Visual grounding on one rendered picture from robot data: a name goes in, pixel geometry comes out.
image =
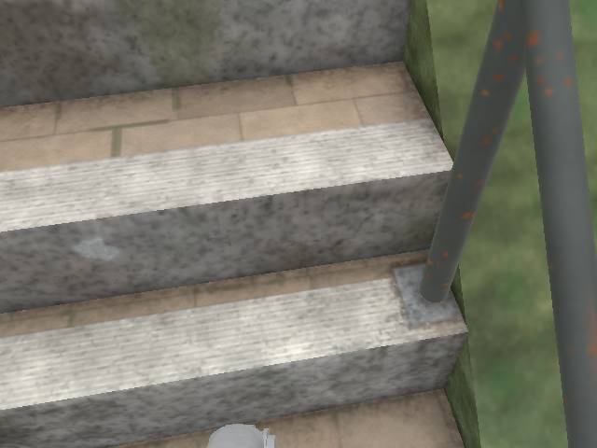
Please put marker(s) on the robot left thigh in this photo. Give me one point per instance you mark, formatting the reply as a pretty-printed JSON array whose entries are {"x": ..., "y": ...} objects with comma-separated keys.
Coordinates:
[{"x": 242, "y": 436}]

